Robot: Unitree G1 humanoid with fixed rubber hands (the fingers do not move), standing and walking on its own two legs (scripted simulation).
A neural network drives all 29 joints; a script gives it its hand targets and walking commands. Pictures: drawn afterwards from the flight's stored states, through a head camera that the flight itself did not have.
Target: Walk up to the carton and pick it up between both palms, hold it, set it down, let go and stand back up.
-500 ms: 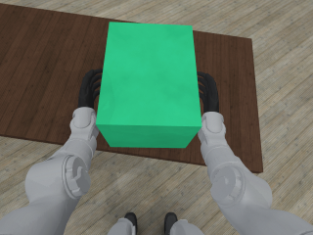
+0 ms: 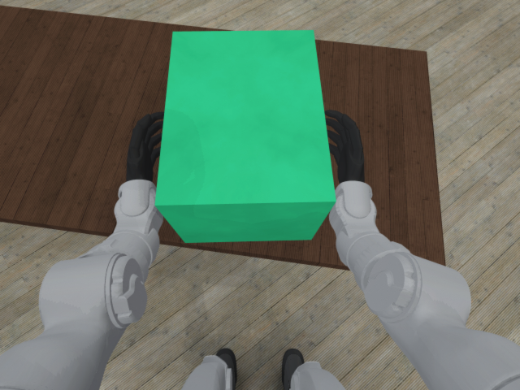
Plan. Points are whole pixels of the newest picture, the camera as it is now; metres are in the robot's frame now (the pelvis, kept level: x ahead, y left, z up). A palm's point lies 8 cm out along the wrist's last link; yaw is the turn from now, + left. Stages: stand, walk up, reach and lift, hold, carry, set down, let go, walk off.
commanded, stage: reach and lift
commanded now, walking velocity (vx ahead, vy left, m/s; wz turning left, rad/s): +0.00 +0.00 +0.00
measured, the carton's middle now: (246, 141) +0.50 +0.04 -0.03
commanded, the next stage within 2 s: none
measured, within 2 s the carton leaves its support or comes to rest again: leaves its support in 0.82 s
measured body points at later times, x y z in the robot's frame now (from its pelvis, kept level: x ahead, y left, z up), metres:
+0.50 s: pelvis +0.00 +0.00 -0.01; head +0.14 +0.01 +0.42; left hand +0.44 +0.20 +0.00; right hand +0.45 -0.12 +0.00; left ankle +0.00 +0.11 -0.71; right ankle +0.00 -0.11 -0.71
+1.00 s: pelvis -0.01 +0.00 +0.00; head +0.06 +0.00 +0.45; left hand +0.40 +0.19 +0.03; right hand +0.41 -0.13 +0.03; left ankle +0.00 +0.11 -0.71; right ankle +0.00 -0.11 -0.71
